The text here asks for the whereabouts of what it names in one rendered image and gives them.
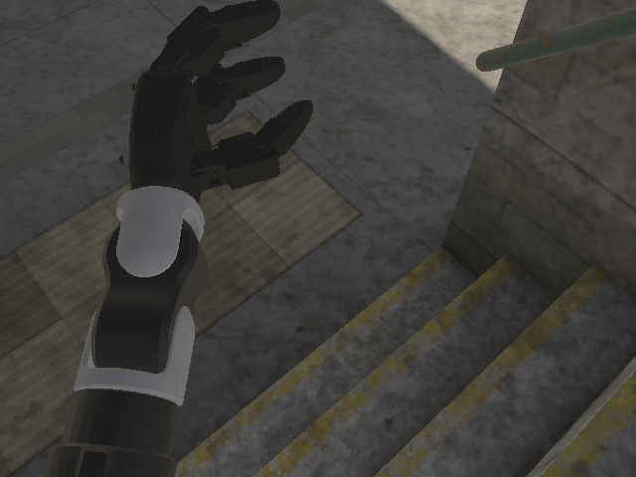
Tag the robot left hand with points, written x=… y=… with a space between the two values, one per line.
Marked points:
x=169 y=144

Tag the left robot forearm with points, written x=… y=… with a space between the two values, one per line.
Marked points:
x=135 y=363

